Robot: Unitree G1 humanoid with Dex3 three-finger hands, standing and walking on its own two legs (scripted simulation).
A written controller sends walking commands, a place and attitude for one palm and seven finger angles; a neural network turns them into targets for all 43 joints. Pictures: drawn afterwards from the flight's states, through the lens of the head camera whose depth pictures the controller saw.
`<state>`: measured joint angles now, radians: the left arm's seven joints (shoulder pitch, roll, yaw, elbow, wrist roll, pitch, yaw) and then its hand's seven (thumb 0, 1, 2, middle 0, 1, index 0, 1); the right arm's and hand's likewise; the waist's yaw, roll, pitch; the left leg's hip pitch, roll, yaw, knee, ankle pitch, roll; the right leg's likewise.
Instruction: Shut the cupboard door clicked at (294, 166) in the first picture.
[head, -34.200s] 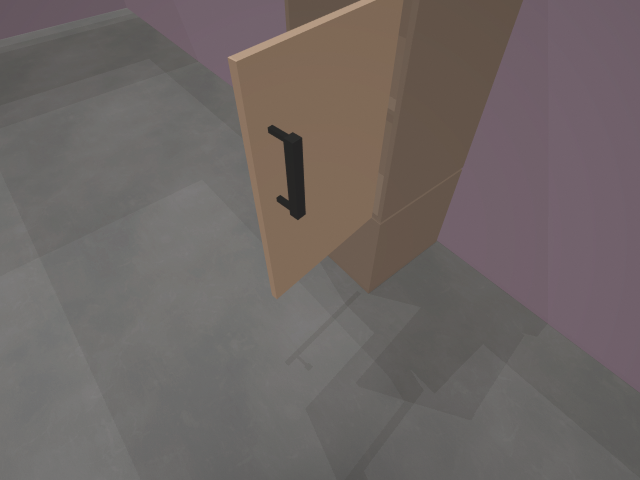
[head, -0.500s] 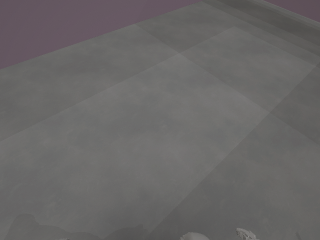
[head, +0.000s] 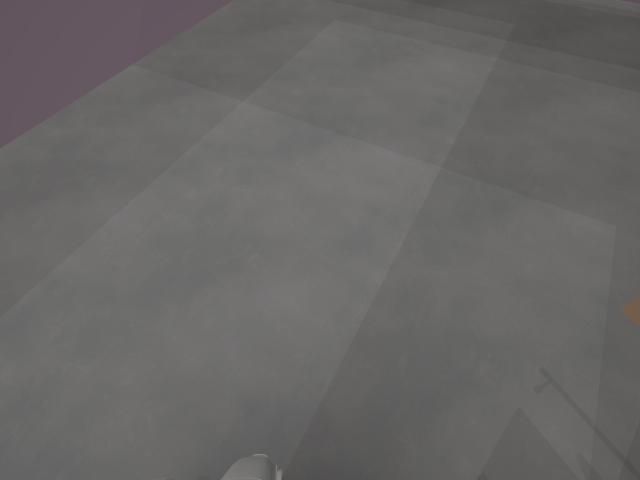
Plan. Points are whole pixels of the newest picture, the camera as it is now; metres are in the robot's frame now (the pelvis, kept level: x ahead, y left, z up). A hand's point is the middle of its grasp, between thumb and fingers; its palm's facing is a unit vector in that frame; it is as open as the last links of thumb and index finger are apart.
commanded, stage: turn to face it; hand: left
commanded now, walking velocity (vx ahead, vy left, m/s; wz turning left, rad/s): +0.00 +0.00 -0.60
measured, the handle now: out of the picture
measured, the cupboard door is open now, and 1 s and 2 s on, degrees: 58 58 58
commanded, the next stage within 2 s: take the last steps up to it in 1.60 s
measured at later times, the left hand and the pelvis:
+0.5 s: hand (208, 449) +0.17 +0.18 -0.16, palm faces -0.31 -0.91 -0.27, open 7.4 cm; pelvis +0.00 +0.00 -0.01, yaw -19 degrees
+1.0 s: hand (233, 442) +0.19 +0.15 -0.18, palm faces -0.51 -0.83 -0.22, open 7.4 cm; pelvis +0.02 +0.01 -0.01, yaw -35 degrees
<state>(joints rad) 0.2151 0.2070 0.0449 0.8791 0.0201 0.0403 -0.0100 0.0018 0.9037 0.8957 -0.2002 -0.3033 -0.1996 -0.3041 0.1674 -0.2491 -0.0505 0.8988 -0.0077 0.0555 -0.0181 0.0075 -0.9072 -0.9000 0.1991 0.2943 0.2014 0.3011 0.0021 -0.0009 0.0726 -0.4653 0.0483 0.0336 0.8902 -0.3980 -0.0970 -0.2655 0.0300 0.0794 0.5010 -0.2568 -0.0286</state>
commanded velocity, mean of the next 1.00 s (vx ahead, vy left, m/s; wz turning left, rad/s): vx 0.00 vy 0.00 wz -0.60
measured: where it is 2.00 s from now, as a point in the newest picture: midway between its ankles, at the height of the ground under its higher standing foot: outside the picture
